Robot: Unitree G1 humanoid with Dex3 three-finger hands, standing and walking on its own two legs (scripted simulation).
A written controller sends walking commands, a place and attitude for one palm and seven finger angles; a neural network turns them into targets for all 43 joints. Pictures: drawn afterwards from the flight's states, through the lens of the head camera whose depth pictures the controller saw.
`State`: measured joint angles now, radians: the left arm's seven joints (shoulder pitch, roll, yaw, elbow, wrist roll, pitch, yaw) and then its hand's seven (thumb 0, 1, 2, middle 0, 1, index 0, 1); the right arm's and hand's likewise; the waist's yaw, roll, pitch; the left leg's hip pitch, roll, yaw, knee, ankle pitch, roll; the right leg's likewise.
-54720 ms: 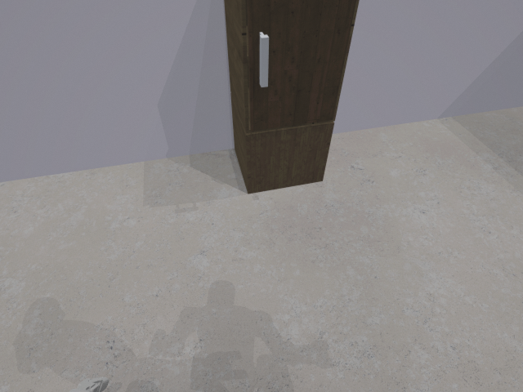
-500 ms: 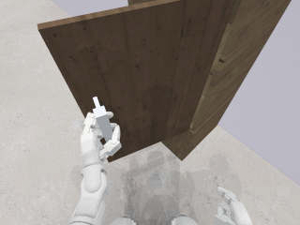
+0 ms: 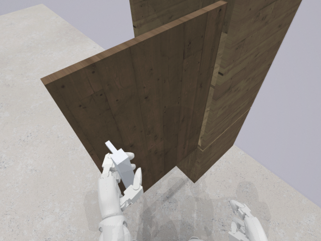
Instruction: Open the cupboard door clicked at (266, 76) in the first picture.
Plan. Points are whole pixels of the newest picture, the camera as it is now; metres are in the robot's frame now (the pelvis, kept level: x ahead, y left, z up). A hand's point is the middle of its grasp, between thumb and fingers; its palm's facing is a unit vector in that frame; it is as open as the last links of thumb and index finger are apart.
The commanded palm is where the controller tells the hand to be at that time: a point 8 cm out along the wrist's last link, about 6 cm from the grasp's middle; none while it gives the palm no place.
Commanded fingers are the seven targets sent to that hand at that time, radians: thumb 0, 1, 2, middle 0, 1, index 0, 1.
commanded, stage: open thumb and fingers to let go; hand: left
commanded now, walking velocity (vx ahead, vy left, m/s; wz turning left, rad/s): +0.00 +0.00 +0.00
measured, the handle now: (122, 168) +0.29 +0.10 +0.04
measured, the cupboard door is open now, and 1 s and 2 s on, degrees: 89 84 89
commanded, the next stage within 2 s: slide the hand sideways off the handle in 0.86 s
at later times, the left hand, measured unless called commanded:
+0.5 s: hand (128, 183) +0.25 +0.08 +0.05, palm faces +0.32 -0.95 -0.01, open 11.4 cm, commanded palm +0.20 +0.12 +0.04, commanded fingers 0.00 -0.50 0.30 -0.28 -1.10 -0.28 -1.10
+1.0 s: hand (126, 180) +0.26 +0.09 +0.05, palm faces +0.24 -0.97 -0.03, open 15.0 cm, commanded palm +0.21 +0.11 +0.04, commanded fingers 0.00 -0.50 0.30 -0.15 -0.30 -0.15 -0.30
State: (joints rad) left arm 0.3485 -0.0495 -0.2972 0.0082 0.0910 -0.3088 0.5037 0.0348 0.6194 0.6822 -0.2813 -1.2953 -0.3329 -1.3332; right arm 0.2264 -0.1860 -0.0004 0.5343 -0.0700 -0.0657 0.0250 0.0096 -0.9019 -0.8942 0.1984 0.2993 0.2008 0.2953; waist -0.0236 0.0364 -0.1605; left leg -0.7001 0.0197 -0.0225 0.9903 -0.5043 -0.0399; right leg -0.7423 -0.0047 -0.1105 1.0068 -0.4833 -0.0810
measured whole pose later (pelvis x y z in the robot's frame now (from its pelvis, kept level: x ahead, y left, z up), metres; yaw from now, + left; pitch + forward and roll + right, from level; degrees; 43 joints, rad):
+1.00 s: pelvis -0.02 +0.04 -0.01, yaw +0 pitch +12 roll -1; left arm 0.19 -0.05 -0.33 0.06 0.10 -0.25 0.53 -0.01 -0.50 0.30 -0.33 -0.57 -0.31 -0.62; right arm 0.19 -0.18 0.02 0.52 -0.06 -0.08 0.04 0.01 -0.90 -0.89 0.20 0.30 0.20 0.30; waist 0.00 0.05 -0.15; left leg -0.77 0.00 -0.01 1.08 -0.52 0.01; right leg -0.79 -0.03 -0.10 1.05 -0.47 -0.04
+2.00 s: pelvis -0.01 +0.03 -0.03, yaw -1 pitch +14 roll +0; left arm 0.67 0.13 -0.13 -0.31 -0.10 -0.39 -0.08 -0.01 -0.50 0.30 -0.18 -0.32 -0.21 -0.33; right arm 0.25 -0.21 -0.01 0.37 0.00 -0.07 -0.02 0.01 -0.90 -0.89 0.20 0.30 0.20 0.30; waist 0.02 0.04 -0.15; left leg -0.85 0.00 -0.01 1.19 -0.59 0.00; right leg -0.88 -0.02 -0.09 1.17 -0.54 -0.04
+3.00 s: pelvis +0.01 +0.07 +0.03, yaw -2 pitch +3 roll -2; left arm 0.71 0.30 0.09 -0.53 -0.05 0.00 0.10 -0.01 -0.19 0.43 -0.16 -0.30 -0.16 -0.30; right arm 0.30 -0.21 0.05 0.44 0.03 -0.10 -0.11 0.01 -0.90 -0.89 0.20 0.30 0.20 0.30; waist 0.05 0.07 -0.11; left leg -0.44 -0.01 0.02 0.85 -0.47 0.05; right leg -0.45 -0.02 -0.06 0.78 -0.39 0.01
